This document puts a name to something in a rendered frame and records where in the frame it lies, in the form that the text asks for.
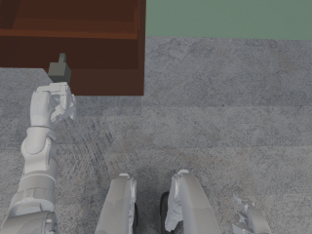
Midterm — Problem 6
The robot left forearm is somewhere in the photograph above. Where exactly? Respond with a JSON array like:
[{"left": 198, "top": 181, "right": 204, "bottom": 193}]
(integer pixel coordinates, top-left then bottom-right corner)
[{"left": 0, "top": 126, "right": 59, "bottom": 233}]

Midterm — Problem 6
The cabinet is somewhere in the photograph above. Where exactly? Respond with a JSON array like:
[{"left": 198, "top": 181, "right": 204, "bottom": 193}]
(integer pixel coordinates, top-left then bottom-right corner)
[{"left": 43, "top": 0, "right": 146, "bottom": 97}]

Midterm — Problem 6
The left robot upper arm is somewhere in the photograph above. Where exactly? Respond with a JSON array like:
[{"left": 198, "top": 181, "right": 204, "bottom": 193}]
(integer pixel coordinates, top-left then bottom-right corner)
[{"left": 0, "top": 210, "right": 59, "bottom": 234}]

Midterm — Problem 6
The left robot shin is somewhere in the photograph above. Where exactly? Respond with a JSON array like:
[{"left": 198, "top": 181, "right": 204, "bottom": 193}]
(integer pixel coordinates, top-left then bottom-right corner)
[{"left": 110, "top": 173, "right": 135, "bottom": 234}]

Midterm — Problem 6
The drawer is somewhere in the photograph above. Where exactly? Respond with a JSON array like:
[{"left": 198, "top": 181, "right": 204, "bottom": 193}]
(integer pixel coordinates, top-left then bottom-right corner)
[{"left": 0, "top": 0, "right": 138, "bottom": 70}]

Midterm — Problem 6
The robot right hand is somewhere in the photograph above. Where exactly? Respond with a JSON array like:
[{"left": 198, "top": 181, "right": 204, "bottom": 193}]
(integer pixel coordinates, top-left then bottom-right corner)
[{"left": 232, "top": 193, "right": 272, "bottom": 234}]

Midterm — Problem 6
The robot left hand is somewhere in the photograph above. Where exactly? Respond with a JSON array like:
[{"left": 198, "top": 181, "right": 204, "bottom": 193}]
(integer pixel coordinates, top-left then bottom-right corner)
[{"left": 29, "top": 82, "right": 77, "bottom": 130}]

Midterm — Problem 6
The handle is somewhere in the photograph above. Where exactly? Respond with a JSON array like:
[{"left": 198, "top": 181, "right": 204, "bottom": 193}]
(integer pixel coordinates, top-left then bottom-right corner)
[{"left": 48, "top": 53, "right": 71, "bottom": 84}]

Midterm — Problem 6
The robot shin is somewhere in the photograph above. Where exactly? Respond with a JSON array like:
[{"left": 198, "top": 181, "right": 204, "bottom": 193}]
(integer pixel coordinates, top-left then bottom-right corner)
[
  {"left": 110, "top": 173, "right": 135, "bottom": 234},
  {"left": 165, "top": 169, "right": 197, "bottom": 231}
]

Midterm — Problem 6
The right robot shin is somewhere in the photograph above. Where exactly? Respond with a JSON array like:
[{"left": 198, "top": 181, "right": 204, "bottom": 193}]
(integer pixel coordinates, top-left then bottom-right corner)
[{"left": 165, "top": 169, "right": 197, "bottom": 231}]

